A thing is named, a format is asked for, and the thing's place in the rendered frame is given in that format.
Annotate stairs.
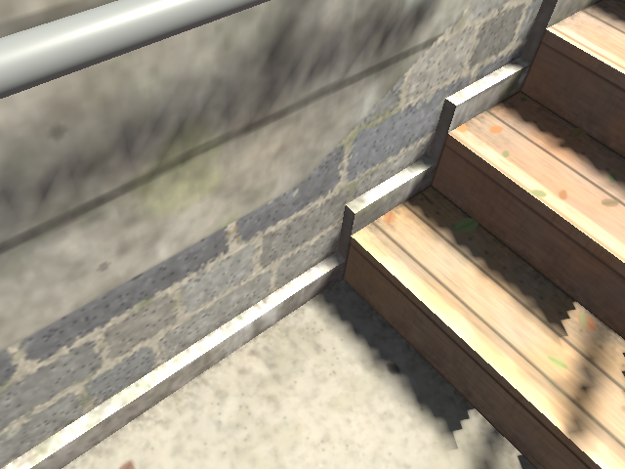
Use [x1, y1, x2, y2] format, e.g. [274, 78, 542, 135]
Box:
[343, 0, 625, 469]

